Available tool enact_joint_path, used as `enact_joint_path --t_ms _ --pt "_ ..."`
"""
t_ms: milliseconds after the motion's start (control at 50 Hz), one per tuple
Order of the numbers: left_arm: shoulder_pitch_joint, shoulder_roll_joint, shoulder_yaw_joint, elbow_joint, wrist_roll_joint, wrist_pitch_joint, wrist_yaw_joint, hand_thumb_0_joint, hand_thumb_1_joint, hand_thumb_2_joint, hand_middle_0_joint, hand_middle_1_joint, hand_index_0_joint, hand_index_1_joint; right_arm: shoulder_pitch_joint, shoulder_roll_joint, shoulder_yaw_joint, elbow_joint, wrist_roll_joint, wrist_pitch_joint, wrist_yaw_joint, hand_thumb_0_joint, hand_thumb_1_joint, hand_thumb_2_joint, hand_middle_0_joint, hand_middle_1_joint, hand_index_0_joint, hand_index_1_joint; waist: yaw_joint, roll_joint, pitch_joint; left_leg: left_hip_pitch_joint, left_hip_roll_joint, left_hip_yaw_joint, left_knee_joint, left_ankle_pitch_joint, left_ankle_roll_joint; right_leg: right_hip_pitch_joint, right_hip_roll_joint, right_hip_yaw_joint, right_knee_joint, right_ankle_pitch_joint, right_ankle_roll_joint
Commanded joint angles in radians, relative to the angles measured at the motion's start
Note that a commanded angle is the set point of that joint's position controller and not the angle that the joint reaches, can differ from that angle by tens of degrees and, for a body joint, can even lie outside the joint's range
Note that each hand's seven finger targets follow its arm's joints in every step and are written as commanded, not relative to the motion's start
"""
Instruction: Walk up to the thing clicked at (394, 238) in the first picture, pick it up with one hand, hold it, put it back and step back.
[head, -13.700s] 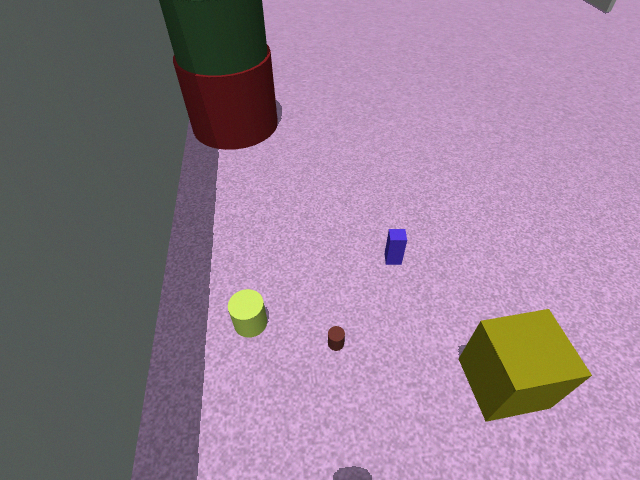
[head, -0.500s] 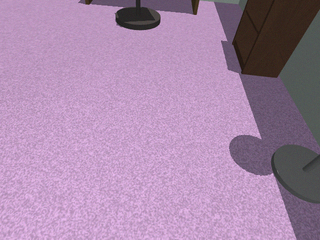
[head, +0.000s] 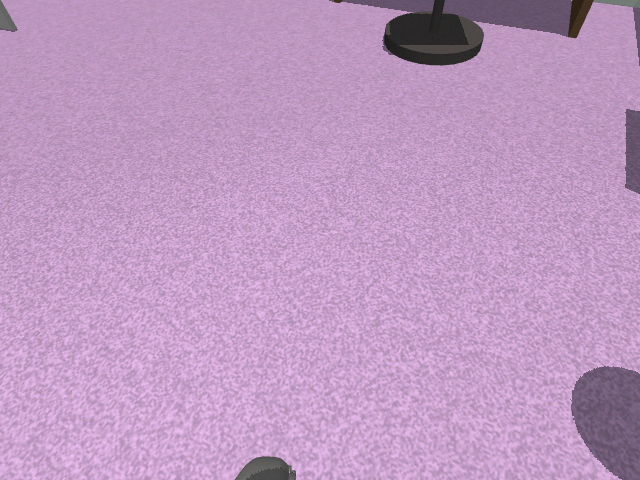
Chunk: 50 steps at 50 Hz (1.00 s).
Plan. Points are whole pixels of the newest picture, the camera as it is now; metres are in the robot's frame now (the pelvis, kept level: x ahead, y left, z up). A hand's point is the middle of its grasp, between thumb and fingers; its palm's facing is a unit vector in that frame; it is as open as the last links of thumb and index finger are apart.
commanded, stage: walk up
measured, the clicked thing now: out of the picture -0.04 +1.16 -0.68
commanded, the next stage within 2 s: stand in 1.48 s
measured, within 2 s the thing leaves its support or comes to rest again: neither
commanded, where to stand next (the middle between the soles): +0.08 +0.01 m, yaw +17 degrees
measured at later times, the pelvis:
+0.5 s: pelvis +0.05 -0.05 -0.03, yaw +12 degrees
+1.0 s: pelvis +0.03 -0.02 -0.01, yaw +19 degrees
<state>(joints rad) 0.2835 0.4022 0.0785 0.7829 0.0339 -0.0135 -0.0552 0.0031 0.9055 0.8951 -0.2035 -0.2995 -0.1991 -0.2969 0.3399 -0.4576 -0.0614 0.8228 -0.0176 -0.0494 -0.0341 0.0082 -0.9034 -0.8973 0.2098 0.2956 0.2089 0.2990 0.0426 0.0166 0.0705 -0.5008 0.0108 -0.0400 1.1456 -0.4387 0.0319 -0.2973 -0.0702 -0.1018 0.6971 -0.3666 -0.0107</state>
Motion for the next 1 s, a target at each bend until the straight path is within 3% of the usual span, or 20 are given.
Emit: enact_joint_path --t_ms 0,60,160,180,220,320,380,420,440,460,480,520,580,660,740,760,780,800,840,980 --pt "0.036 0.251 0.059 -0.062 -0.008 -0.047 0.036 0.000 0.900 0.900 -0.200 -0.300 -0.200 -0.300 0.028 -0.130 -0.045 -0.078 0.003 -0.020 0.027 0.000 -0.900 -0.900 0.200 0.300 0.200 0.300 -0.002 -0.184 0.037 -0.108 0.031 0.032 -0.161 0.028 -0.011 0.113 -0.213 0.179 -0.249 0.595 -0.211" --pt "0.057 0.265 0.050 -0.068 -0.017 -0.046 0.049 0.000 0.900 0.900 -0.200 -0.300 -0.200 -0.300 -0.046 -0.105 -0.042 -0.117 0.006 -0.008 0.035 0.000 -0.900 -0.900 0.200 0.300 0.200 0.300 0.011 -0.196 -0.045 -0.048 0.007 0.067 -0.276 0.098 -0.005 0.205 -0.239 0.128 -0.172 0.847 -0.192" --pt "-0.022 0.253 0.020 -0.098 -0.044 -0.024 0.059 0.000 0.900 0.900 -0.200 -0.300 -0.200 -0.300 -0.004 -0.143 -0.064 -0.107 -0.001 0.000 0.032 0.000 -0.900 -0.900 0.200 0.300 0.200 0.300 -0.071 -0.092 -0.147 0.321 -0.045 0.102 -0.558 0.365 0.058 0.049 -0.179 0.017 0.097 0.682 -0.105" --pt "-0.004 0.225 0.007 -0.100 -0.053 -0.026 0.060 0.000 0.900 0.900 -0.200 -0.300 -0.200 -0.300 0.031 -0.200 -0.081 -0.106 -0.007 -0.001 0.024 0.000 -0.900 -0.900 0.200 0.300 0.200 0.300 -0.094 0.027 -0.189 0.459 0.013 -0.009 -0.550 0.621 0.112 -0.062 -0.123 -0.015 0.265 0.574 -0.038" --pt "0.068 0.177 0.003 -0.112 -0.075 -0.003 0.074 0.000 0.900 0.900 -0.200 -0.300 -0.200 -0.300 0.035 -0.293 -0.100 -0.162 0.012 0.001 0.008 0.000 -0.900 -0.900 0.200 0.300 0.200 0.300 -0.077 0.178 -0.305 0.580 0.411 -0.518 -0.589 1.093 0.376 -0.281 0.028 0.077 0.612 -0.301 0.040" --pt "0.080 0.223 0.026 -0.029 -0.059 0.011 0.083 0.000 0.900 0.900 -0.200 -0.300 -0.200 -0.300 -0.163 -0.225 -0.071 -0.195 0.007 0.040 0.002 0.000 -0.900 -0.900 0.200 0.300 0.200 0.300 -0.025 0.160 -0.148 0.176 0.200 -0.195 -0.551 0.783 0.222 -0.120 -0.035 0.098 0.405 -0.178 -0.006" --pt "0.100 0.204 0.035 -0.012 -0.055 -0.002 0.094 0.000 0.900 0.900 -0.200 -0.300 -0.200 -0.300 -0.171 -0.219 -0.077 -0.216 -0.019 0.065 0.019 0.000 -0.900 -0.900 0.200 0.300 0.200 0.300 -0.032 0.159 -0.164 0.139 0.152 -0.189 -0.473 0.806 0.205 -0.034 0.013 0.036 0.198 -0.096 0.001" --pt "0.197 0.217 0.047 0.023 -0.043 -0.017 0.108 0.000 0.900 0.900 -0.200 -0.300 -0.200 -0.300 -0.252 -0.199 -0.075 -0.243 -0.013 0.082 0.029 0.000 -0.900 -0.900 0.200 0.300 0.200 0.300 0.048 0.093 -0.186 0.024 0.084 -0.182 -0.354 0.588 0.140 0.118 0.032 0.031 -0.033 0.113 -0.010" --pt "0.208 0.309 0.069 0.016 -0.017 -0.027 0.113 0.000 0.900 0.900 -0.200 -0.300 -0.200 -0.300 -0.267 -0.139 -0.064 -0.267 -0.005 0.089 0.031 0.000 -0.900 -0.900 0.200 0.300 0.200 0.300 0.073 -0.114 -0.133 -0.140 -0.054 -0.159 -0.165 0.351 0.063 0.144 -0.125 0.287 -0.213 0.094 -0.063" --pt "0.122 0.432 0.099 -0.027 -0.006 -0.027 0.115 0.000 0.900 0.900 -0.200 -0.300 -0.200 -0.300 -0.233 -0.104 -0.061 -0.278 -0.014 0.097 0.026 0.000 -0.900 -0.900 0.200 0.300 0.200 0.300 0.037 -0.293 -0.090 -0.226 -0.146 -0.116 0.068 -0.182 -0.014 0.031 -0.476 0.664 -0.352 0.198 -0.243" --pt "0.006 0.473 0.098 -0.059 -0.005 -0.031 0.125 0.000 0.900 0.900 -0.200 -0.300 -0.200 -0.300 -0.234 -0.162 -0.083 -0.259 -0.023 0.111 0.016 0.000 -0.900 -0.900 0.200 0.300 0.200 0.300 0.010 -0.286 -0.055 -0.235 -0.078 -0.215 0.258 -0.215 -0.022 -0.042 -0.567 0.819 -0.396 0.246 -0.365" --pt "-0.079 0.345 0.074 -0.059 -0.019 -0.035 0.133 0.000 0.900 0.900 -0.200 -0.300 -0.200 -0.300 -0.173 -0.194 -0.104 -0.191 -0.014 0.109 0.036 0.000 -0.900 -0.900 0.200 0.300 0.200 0.300 -0.054 -0.060 0.023 -0.217 -0.070 -0.207 0.294 -0.050 -0.045 -0.062 -0.388 0.424 -0.281 0.293 -0.270" --pt "-0.060 0.308 0.071 -0.045 0.001 -0.046 0.124 0.000 0.900 0.900 -0.200 -0.300 -0.200 -0.300 -0.118 -0.157 -0.093 -0.149 -0.007 0.094 0.060 0.000 -0.900 -0.900 0.200 0.300 0.200 0.300 -0.028 -0.200 -0.058 -0.151 -0.047 -0.090 0.128 0.026 -0.063 0.078 -0.235 0.190 -0.174 0.332 -0.187" --pt "0.009 0.324 0.077 -0.040 0.013 -0.041 0.104 0.000 0.900 0.900 -0.200 -0.300 -0.200 -0.300 -0.213 -0.129 -0.075 -0.139 -0.002 0.078 0.069 0.000 -0.900 -0.900 0.200 0.300 0.200 0.300 0.041 -0.276 -0.088 -0.066 -0.015 0.024 -0.247 -0.083 -0.060 0.184 -0.227 0.162 -0.156 0.237 -0.200" --pt "-0.053 0.292 0.055 -0.053 -0.014 -0.012 0.087 0.000 0.900 0.900 -0.200 -0.300 -0.200 -0.300 -0.048 -0.139 -0.078 -0.020 -0.003 0.049 0.051 0.000 -0.900 -0.900 0.200 0.300 0.200 0.300 -0.051 -0.162 -0.138 0.302 -0.075 0.104 -0.606 0.136 -0.025 -0.009 -0.199 0.098 0.058 0.216 -0.130" --pt "-0.011 0.222 0.031 -0.044 -0.018 -0.003 0.082 0.000 0.900 0.900 -0.200 -0.300 -0.200 -0.300 -0.020 -0.174 -0.087 -0.005 -0.013 0.038 0.041 0.000 -0.900 -0.900 0.200 0.300 0.200 0.300 -0.067 -0.006 -0.153 0.411 -0.027 -0.011 -0.673 0.130 0.007 -0.118 -0.164 0.053 0.227 0.090 -0.083" --pt "-0.019 0.147 0.005 -0.070 -0.032 0.000 0.081 0.000 0.900 0.900 -0.200 -0.300 -0.200 -0.300 -0.053 -0.282 -0.099 -0.041 -0.025 0.030 0.037 0.000 -0.900 -0.900 0.200 0.300 0.200 0.300 -0.056 0.299 -0.112 0.407 0.245 -0.514 -0.770 0.115 0.119 -0.365 -0.014 0.023 0.371 -0.231 0.000" --pt "-0.117 0.257 0.031 -0.044 -0.032 0.003 0.104 0.000 0.900 0.900 -0.200 -0.300 -0.200 -0.300 -0.065 -0.340 -0.101 -0.035 -0.004 0.032 0.034 0.000 -0.900 -0.900 0.200 0.300 0.200 0.300 -0.109 0.209 -0.075 0.166 0.346 -0.645 -0.819 0.011 0.265 -0.246 -0.018 0.145 0.385 -0.356 -0.010" --pt "-0.067 0.238 0.029 0.006 -0.043 0.003 0.091 0.000 0.900 0.900 -0.200 -0.300 -0.200 -0.300 -0.170 -0.233 -0.065 -0.035 0.002 0.025 0.023 0.000 -0.900 -0.900 0.200 0.300 0.200 0.300 -0.032 0.089 -0.012 0.178 0.239 -0.404 -0.717 0.137 0.216 -0.229 -0.035 0.179 0.361 -0.231 -0.012" --pt "-0.004 0.233 0.026 0.109 -0.012 -0.022 0.076 0.000 0.900 0.900 -0.200 -0.300 -0.200 -0.300 -0.218 -0.142 -0.013 0.002 0.014 0.032 0.025 0.000 -0.900 -0.900 0.200 0.300 0.200 0.300 0.006 0.036 -0.053 0.011 0.125 -0.180 -0.527 0.155 0.060 0.154 -0.015 0.177 -0.216 0.016 -0.048"
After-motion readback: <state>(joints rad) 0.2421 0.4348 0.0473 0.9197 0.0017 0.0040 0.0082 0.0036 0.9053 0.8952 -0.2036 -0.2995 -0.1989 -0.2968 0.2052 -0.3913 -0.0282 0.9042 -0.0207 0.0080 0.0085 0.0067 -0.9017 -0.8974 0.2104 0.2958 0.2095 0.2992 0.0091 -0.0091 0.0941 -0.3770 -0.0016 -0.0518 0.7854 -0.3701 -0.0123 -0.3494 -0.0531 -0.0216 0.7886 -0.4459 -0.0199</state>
